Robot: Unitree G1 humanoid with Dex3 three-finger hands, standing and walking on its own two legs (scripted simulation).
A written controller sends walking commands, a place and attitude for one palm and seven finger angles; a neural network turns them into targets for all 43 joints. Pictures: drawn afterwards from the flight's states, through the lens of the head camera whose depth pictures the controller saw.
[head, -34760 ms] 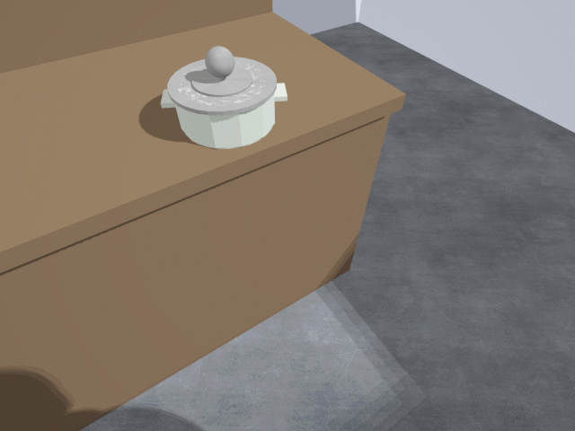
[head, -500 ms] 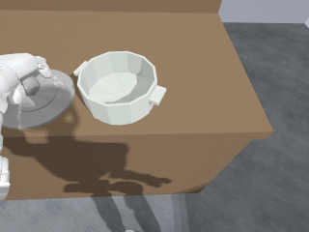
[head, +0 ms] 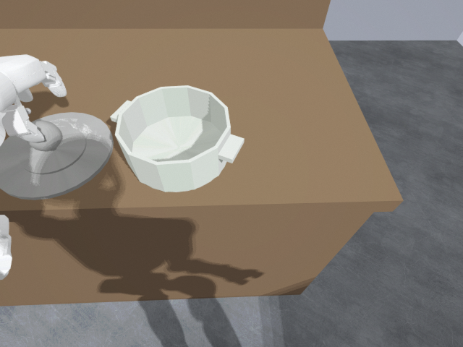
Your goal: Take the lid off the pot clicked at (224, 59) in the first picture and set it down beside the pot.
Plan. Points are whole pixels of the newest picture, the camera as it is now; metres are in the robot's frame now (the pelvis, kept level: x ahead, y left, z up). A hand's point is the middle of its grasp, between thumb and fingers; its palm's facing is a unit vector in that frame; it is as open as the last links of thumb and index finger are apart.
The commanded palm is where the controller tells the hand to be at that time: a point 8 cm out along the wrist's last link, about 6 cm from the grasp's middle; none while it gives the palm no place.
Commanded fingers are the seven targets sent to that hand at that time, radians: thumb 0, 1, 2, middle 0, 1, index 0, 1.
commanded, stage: raise the empty hand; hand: left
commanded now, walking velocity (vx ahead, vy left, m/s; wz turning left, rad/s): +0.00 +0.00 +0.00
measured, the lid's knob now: (43, 135) +0.46 +0.32 +0.10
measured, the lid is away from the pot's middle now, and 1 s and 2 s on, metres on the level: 0.23 0.23 0.23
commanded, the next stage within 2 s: draw the hand back to the body in 0.68 s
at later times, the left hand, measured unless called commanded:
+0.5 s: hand (4, 79) +0.46 +0.32 +0.22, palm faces -0.27 -0.08 -0.96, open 11.1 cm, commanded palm +0.45 +0.32 +0.30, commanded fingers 0.00 -0.11 0.85 -0.45 -0.67 -0.45 -0.67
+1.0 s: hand out of the picture +0.45 +0.32 +0.23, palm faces -0.24 -0.07 -0.97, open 11.1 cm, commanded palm +0.42 +0.32 +0.30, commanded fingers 0.00 -0.11 0.85 -0.45 -0.67 -0.45 -0.67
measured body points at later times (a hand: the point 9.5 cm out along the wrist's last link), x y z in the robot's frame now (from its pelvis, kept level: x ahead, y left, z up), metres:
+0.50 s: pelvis +0.01 +0.00 +0.00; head +0.07 -0.01 +0.45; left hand +0.47 +0.32 +0.27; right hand +0.08 -0.28 -0.12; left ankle +0.03 +0.07 -0.73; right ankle -0.03 -0.14 -0.73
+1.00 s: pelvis +0.00 +0.00 +0.00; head +0.05 -0.01 +0.45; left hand +0.46 +0.32 +0.28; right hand +0.09 -0.27 -0.12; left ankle +0.03 +0.07 -0.73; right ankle -0.03 -0.14 -0.73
